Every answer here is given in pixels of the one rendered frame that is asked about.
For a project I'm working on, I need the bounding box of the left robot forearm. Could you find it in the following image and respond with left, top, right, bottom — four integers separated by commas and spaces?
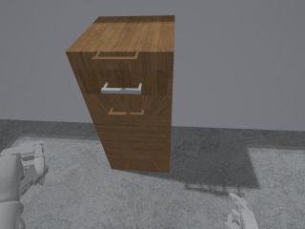
0, 200, 26, 229

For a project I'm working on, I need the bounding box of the drawer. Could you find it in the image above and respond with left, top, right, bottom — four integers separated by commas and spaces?
78, 69, 169, 96

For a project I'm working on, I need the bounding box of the handle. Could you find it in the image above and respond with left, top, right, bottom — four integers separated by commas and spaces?
91, 56, 138, 64
101, 82, 142, 94
108, 112, 144, 118

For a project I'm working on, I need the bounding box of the left robot hand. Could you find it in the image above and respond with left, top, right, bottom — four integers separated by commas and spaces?
0, 140, 49, 203

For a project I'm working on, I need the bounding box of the cabinet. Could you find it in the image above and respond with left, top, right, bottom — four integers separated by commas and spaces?
66, 15, 175, 173

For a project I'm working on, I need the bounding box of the right robot hand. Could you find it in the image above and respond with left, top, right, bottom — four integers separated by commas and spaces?
224, 193, 260, 229

